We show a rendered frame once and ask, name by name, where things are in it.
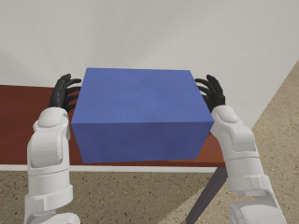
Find robot left hand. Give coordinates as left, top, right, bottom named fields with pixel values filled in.
left=48, top=74, right=82, bottom=113

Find robot right hand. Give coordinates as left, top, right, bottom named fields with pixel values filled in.
left=194, top=75, right=226, bottom=114

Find left robot forearm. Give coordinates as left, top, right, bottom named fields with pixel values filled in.
left=23, top=106, right=73, bottom=224

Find right robot upper arm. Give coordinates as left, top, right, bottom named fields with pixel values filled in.
left=228, top=200, right=285, bottom=224

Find carton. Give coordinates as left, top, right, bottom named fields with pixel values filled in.
left=71, top=67, right=215, bottom=163

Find table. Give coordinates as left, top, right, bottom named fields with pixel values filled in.
left=0, top=85, right=228, bottom=224

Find right robot forearm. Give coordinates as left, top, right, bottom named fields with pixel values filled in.
left=210, top=105, right=287, bottom=224

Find left robot upper arm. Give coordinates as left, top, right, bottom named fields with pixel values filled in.
left=30, top=212, right=80, bottom=224

